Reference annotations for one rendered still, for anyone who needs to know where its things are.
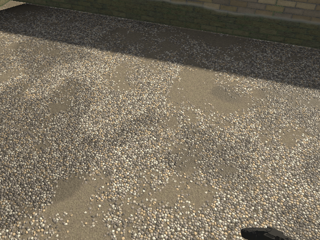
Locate right robot hand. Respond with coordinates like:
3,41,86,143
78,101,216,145
241,226,296,240

